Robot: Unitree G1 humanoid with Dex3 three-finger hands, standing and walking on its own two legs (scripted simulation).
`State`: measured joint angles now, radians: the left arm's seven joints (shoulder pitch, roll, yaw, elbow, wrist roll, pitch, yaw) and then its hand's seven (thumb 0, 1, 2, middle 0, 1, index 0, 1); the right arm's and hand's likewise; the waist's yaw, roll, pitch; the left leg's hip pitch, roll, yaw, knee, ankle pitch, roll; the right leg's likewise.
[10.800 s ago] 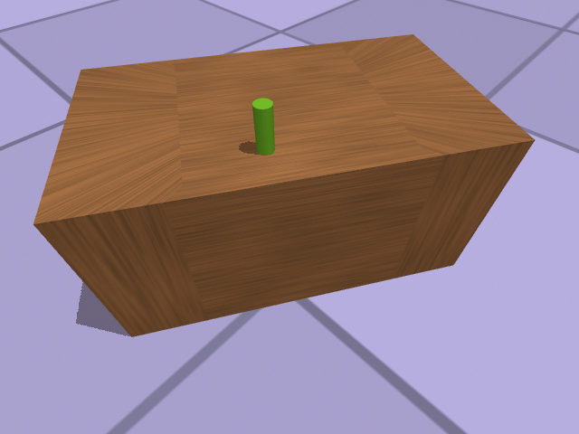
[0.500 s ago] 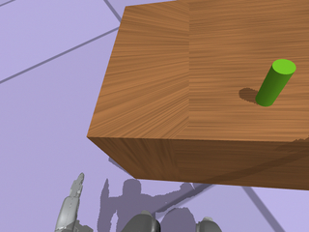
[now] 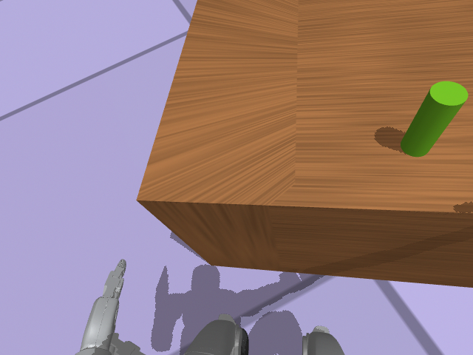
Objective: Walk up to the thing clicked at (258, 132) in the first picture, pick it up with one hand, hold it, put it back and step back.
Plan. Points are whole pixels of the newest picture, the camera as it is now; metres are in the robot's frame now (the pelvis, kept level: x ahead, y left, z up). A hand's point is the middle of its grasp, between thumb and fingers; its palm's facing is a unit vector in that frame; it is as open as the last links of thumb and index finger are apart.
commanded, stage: go down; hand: right
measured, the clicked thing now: (429, 122) +0.52 -0.26 +0.01
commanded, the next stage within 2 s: approach in 0.34 s
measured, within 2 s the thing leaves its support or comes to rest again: neither
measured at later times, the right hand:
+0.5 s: hand out of the picture +0.42 -0.44 +0.14, palm faces +0.35 +0.94 +0.01, open 17.5 cm
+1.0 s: hand out of the picture +0.47 -0.35 +0.00, palm faces +0.25 +0.97 +0.06, open 17.4 cm
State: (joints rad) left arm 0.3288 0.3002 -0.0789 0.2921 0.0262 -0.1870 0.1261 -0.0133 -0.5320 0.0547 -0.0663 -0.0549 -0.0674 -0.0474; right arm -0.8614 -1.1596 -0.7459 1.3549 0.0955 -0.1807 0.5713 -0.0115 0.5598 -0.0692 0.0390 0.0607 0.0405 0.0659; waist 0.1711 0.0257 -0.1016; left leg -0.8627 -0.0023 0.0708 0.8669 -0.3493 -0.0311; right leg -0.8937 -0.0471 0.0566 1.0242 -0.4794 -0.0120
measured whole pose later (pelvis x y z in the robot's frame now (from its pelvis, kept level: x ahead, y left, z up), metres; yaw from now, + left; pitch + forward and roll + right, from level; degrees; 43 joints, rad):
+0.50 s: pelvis +0.01 +0.00 +0.00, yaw +0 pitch +20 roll +5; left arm 0.32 0.29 -0.08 0.31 0.02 -0.18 0.12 -0.01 -0.54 0.06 -0.07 -0.05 -0.06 -0.05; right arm -0.80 -1.11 -0.76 1.30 0.11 -0.18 0.57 -0.01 0.54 -0.08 0.04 0.06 0.04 0.07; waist 0.16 0.02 -0.11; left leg -0.84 0.00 0.07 0.85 -0.35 -0.03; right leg -0.87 -0.05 0.05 1.01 -0.49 -0.02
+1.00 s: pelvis +0.00 +0.00 -0.03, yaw +1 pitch +24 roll +5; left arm 0.32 0.28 -0.03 0.21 0.05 -0.17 0.06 -0.01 -0.53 0.05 -0.07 -0.06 -0.07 -0.05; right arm -0.78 -0.87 -0.70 1.29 0.11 -0.37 0.43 -0.01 0.52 -0.07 0.03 0.05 0.03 0.06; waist 0.23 0.06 -0.11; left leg -1.05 -0.01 0.06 1.03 -0.41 -0.03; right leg -1.07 -0.05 0.05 1.17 -0.54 -0.01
